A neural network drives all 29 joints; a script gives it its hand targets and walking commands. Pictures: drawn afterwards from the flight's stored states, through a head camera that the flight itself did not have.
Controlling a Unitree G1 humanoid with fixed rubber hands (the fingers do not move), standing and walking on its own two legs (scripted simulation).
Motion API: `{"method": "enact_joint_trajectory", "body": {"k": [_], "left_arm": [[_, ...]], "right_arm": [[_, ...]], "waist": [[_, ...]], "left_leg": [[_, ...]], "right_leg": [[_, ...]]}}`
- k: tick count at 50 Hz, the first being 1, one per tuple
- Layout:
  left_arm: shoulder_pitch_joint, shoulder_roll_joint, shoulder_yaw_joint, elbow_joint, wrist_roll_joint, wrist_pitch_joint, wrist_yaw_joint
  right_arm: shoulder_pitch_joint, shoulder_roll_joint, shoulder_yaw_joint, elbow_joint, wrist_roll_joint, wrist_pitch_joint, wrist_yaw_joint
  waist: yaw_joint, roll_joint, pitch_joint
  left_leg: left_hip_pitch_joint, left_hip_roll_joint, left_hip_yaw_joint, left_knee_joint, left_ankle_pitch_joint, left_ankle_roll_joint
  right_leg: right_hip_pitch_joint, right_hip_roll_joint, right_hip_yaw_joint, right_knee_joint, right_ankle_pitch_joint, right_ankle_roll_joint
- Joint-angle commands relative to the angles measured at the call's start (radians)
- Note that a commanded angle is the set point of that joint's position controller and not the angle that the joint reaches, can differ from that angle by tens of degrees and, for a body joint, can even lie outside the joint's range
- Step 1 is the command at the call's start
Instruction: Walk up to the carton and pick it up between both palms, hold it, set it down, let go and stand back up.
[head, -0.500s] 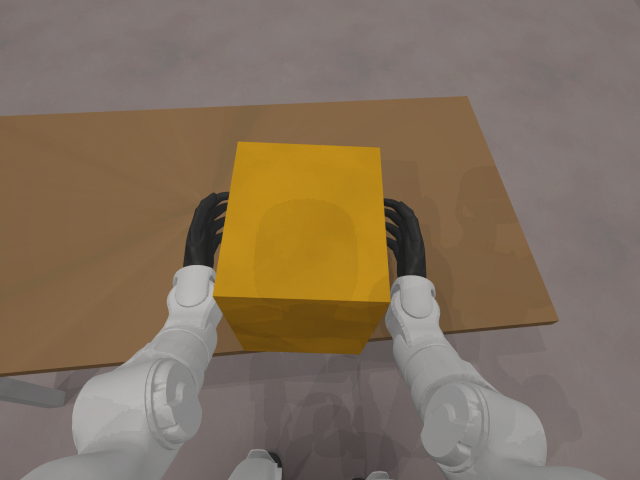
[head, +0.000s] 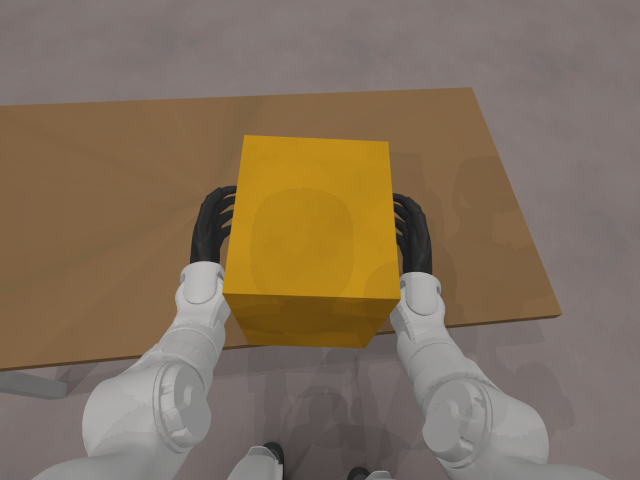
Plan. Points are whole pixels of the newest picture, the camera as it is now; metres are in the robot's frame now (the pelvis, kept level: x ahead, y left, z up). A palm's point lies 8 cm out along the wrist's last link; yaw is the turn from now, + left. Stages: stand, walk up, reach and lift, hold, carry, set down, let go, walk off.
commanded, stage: reach and lift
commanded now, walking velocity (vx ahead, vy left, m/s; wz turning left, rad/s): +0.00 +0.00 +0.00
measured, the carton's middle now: (311, 254) +0.41 +0.04 -0.05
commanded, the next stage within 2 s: none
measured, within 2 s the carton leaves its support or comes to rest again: leaves its support in 0.96 s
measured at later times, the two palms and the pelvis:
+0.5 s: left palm (208, 251) +0.39 +0.17 -0.02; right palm (414, 260) +0.40 -0.10 -0.02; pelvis +0.00 +0.00 +0.00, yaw +0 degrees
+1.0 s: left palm (211, 251) +0.39 +0.17 -0.01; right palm (421, 253) +0.40 -0.10 +0.00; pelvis +0.01 -0.01 +0.00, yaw +2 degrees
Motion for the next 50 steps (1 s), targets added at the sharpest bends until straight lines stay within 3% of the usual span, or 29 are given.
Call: {"method": "enact_joint_trajectory", "body": {"k": [1,4,8,9,12,13,14,15,17,20,22,23,24,27,30,31,32,33,34,35,36,39,44,45,47,48,50], "left_arm": [[-0.411,-0.524,-0.178,0.011,0.138,-0.022,-0.102],[-0.436,-0.536,-0.197,0.015,0.123,-0.015,-0.103],[-0.435,-0.526,-0.178,0.001,0.146,-0.011,-0.097],[-0.432,-0.539,-0.183,0.007,0.141,-0.013,-0.098],[-0.437,-0.553,-0.2,0.008,0.129,-0.028,-0.094],[-0.459,-0.537,-0.202,0.012,0.123,-0.023,-0.093],[-0.469,-0.557,-0.216,0.007,0.126,-0.03,-0.094],[-0.464,-0.562,-0.218,-0.019,0.125,-0.039,-0.087],[-0.449,-0.569,-0.208,-0.007,0.126,-0.054,-0.091],[-0.456,-0.576,-0.238,0.026,0.103,-0.067,-0.097],[-0.472,-0.58,-0.248,0.031,0.099,-0.071,-0.096],[-0.499,-0.592,-0.257,0.036,0.079,-0.079,-0.099],[-0.489,-0.58,-0.268,0.051,0.072,-0.088,-0.099],[-0.534,-0.603,-0.296,0.045,0.055,-0.102,-0.095],[-0.511,-0.609,-0.331,0.079,0.019,-0.104,-0.097],[-0.516,-0.614,-0.336,0.09,0.017,-0.107,-0.102],[-0.54,-0.617,-0.367,0.07,-0.005,-0.11,-0.103],[-0.497,-0.643,-0.366,0.079,-0.017,-0.113,-0.106],[-0.531,-0.644,-0.391,0.081,-0.017,-0.112,-0.104],[-0.548,-0.648,-0.409,0.083,-0.038,-0.113,-0.107],[-0.543,-0.652,-0.424,0.066,-0.053,-0.118,-0.106],[-0.558,-0.693,-0.486,0.054,-0.104,-0.12,-0.108],[-0.664,-0.691,-0.561,-0.036,-0.176,-0.11,-0.109],[-0.628,-0.711,-0.577,-0.021,-0.184,-0.1,-0.107],[-0.632,-0.746,-0.62,-0.067,-0.227,-0.086,-0.107],[-0.672,-0.771,-0.654,-0.129,-0.25,-0.083,-0.101],[-0.711,-0.771,-0.674,-0.229,-0.271,-0.064,-0.103]], "right_arm": [[-0.436,0.554,0.296,0.088,-0.16,-0.028,0.178],[-0.446,0.528,0.252,0.106,-0.175,-0.024,0.17],[-0.422,0.525,0.25,0.112,-0.179,-0.014,0.175],[-0.436,0.535,0.245,0.124,-0.185,-0.016,0.172],[-0.447,0.553,0.28,0.082,-0.17,-0.034,0.178],[-0.449,0.536,0.28,0.097,-0.163,-0.032,0.179],[-0.447,0.54,0.264,0.11,-0.181,-0.041,0.174],[-0.474,0.548,0.292,0.061,-0.17,-0.057,0.172],[-0.459,0.57,0.325,0.072,-0.173,-0.066,0.165],[-0.465,0.558,0.338,0.112,-0.169,-0.093,0.157],[-0.469,0.559,0.35,0.113,-0.158,-0.105,0.157],[-0.486,0.568,0.348,0.101,-0.163,-0.115,0.151],[-0.488,0.572,0.373,0.115,-0.15,-0.119,0.155],[-0.495,0.557,0.371,0.145,-0.14,-0.129,0.156],[-0.521,0.566,0.43,0.144,-0.099,-0.134,0.156],[-0.51,0.568,0.424,0.161,-0.105,-0.128,0.153],[-0.516,0.569,0.446,0.153,-0.086,-0.129,0.146],[-0.533,0.569,0.476,0.134,-0.072,-0.134,0.147],[-0.507,0.582,0.473,0.174,-0.071,-0.128,0.144],[-0.534,0.581,0.499,0.152,-0.038,-0.122,0.144],[-0.547,0.594,0.535,0.137,-0.022,-0.123,0.145],[-0.554,0.613,0.593,0.138,0.025,-0.103,0.138],[-0.6,0.667,0.73,0.045,0.127,-0.034,0.127],[-0.607,0.675,0.751,0.003,0.146,-0.025,0.126],[-0.622,0.684,0.826,-0.055,0.203,0.004,0.124],[-0.614,0.719,0.855,-0.095,0.234,0.024,0.117],[-0.638,0.742,0.917,-0.152,0.279,0.053,0.112]], "waist": [[0.027,0.049,-0.618],[-0.008,0.052,-0.602],[0.006,0.06,-0.59],[-0.013,0.042,-0.603],[0.009,0.051,-0.646],[0.004,0.061,-0.637],[-0.027,0.056,-0.654],[0.004,0.068,-0.705],[0.018,0.035,-0.7],[-0.006,0.042,-0.704],[0.009,0.059,-0.719],[-0.017,0.032,-0.727],[0.002,0.025,-0.747],[-0.009,0.07,-0.758],[0.002,0.051,-0.785],[-0.017,0.045,-0.765],[-0.03,0.056,-0.774],[-0.003,0.045,-0.76],[-0.027,0.061,-0.77],[-0.025,0.074,-0.791],[0.0,0.074,-0.82],[-0.014,0.074,-0.845],[-0.032,0.067,-0.831],[-0.022,0.061,-0.856],[-0.021,0.065,-0.879],[-0.036,0.077,-0.879],[-0.015,0.09,-0.902]], "left_leg": [[0.522,0.005,0.109,0.028,0.539,-0.054],[0.557,0.012,0.1,0.007,0.533,-0.062],[0.549,0.008,0.104,0.001,0.483,-0.059],[0.57,0.012,0.097,0.007,0.529,-0.061],[0.523,0.008,0.114,0.011,0.516,-0.056],[0.546,0.008,0.107,0.013,0.524,-0.06],[0.573,0.012,0.097,0.018,0.539,-0.066],[0.592,0.015,0.095,0.021,0.558,-0.068],[0.558,0.007,0.115,0.02,0.562,-0.059],[0.551,0.005,0.101,0.019,0.571,-0.061],[0.55,0.006,0.098,0.021,0.577,-0.062],[0.532,0.004,0.096,0.016,0.532,-0.057],[0.527,0.003,0.094,0.011,0.546,-0.054],[0.56,0.01,0.093,0.032,0.596,-0.075],[0.528,0.007,0.084,0.037,0.582,-0.067],[0.557,0.013,0.08,0.035,0.586,-0.07],[0.55,0.006,0.071,0.048,0.599,-0.072],[0.541,0.005,0.073,0.045,0.592,-0.07],[0.541,0.006,0.067,0.044,0.604,-0.074],[0.547,0.006,0.059,0.049,0.584,-0.073],[0.528,0.002,0.072,0.051,0.586,-0.069],[0.528,-0.003,0.053,0.054,0.602,-0.074],[0.488,-0.015,0.021,0.065,0.554,-0.07],[0.474,-0.014,0.025,0.074,0.565,-0.072],[0.506,-0.013,0.002,0.081,0.606,-0.077],[0.515,-0.022,-0.007,0.09,0.619,-0.079],[0.506,-0.03,-0.013,0.09,0.597,-0.074]], "right_leg": [[0.136,0.001,-0.113,-0.061,0.315,-0.022],[0.096,0.009,-0.133,-0.08,0.284,-0.029],[0.092,0.005,-0.126,-0.095,0.225,-0.036],[0.086,0.013,-0.137,-0.098,0.253,-0.033],[0.103,0.013,-0.127,-0.083,0.289,-0.026],[0.089,0.013,-0.13,-0.085,0.283,-0.032],[0.085,0.015,-0.139,-0.086,0.291,-0.031],[0.088,0.019,-0.132,-0.084,0.294,-0.034],[0.122,0.015,-0.131,-0.078,0.331,-0.024],[0.167,0.011,-0.13,-0.065,0.395,-0.02],[0.155,0.011,-0.121,-0.065,0.396,-0.021],[0.183,0.012,-0.12,-0.063,0.391,-0.014],[0.201,0.017,-0.115,-0.061,0.424,-0.016],[0.144,0.018,-0.126,-0.053,0.407,-0.016],[0.179,0.019,-0.109,-0.045,0.447,-0.013],[0.168,0.018,-0.12,-0.044,0.455,-0.01],[0.198,0.021,-0.113,-0.037,0.472,-0.011],[0.2,0.021,-0.107,-0.041,0.454,-0.01],[0.199,0.019,-0.104,-0.039,0.496,-0.01],[0.188,0.024,-0.105,-0.038,0.466,-0.013],[0.198,0.023,-0.096,-0.033,0.476,-0.01],[0.227,0.027,-0.098,-0.011,0.527,-0.005],[0.301,0.025,-0.071,0.004,0.556,0.011],[0.313,0.021,-0.061,0.007,0.583,0.012],[0.306,0.03,-0.066,0.018,0.599,0.013],[0.325,0.032,-0.056,0.019,0.626,0.014],[0.357,0.03,-0.035,0.036,0.636,0.018]]}}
